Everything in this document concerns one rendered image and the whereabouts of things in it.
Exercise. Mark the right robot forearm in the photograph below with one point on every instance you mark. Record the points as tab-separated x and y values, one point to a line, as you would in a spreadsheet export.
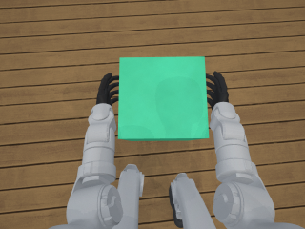
231	148

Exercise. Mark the robot left upper arm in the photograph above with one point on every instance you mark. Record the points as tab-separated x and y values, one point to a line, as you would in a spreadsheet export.
96	207

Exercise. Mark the left robot hand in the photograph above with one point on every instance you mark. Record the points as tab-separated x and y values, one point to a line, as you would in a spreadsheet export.
104	95

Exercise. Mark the right robot hand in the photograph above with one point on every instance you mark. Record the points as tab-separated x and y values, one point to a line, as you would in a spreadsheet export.
220	89

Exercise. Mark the robot right foot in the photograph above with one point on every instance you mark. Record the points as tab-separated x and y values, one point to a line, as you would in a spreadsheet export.
177	222

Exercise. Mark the left robot forearm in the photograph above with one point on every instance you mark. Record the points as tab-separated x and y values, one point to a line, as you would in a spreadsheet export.
99	148

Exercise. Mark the robot right shin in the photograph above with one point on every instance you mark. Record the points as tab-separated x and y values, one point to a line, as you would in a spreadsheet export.
177	208

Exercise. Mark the robot right upper arm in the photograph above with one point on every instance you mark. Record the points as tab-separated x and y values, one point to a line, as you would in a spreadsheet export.
242	206

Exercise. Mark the carton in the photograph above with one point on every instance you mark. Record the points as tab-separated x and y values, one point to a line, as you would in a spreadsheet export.
162	99

